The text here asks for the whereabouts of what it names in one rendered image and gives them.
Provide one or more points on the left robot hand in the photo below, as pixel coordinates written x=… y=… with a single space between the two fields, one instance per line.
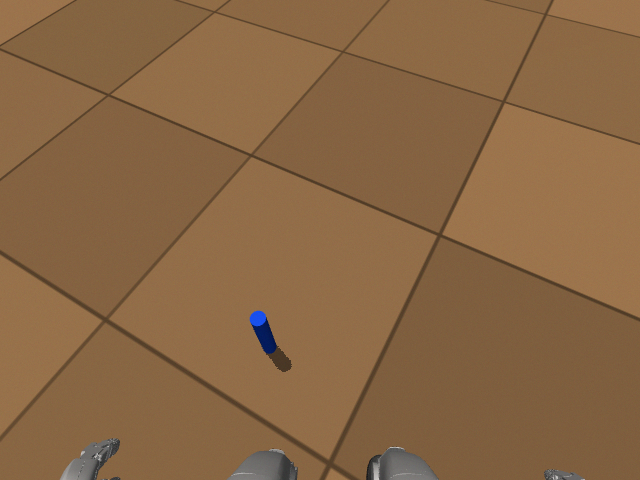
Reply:
x=91 y=460

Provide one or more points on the right robot foot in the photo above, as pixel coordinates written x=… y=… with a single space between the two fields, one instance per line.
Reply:
x=373 y=459

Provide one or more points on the can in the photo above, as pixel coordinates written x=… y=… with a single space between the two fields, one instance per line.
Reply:
x=262 y=329

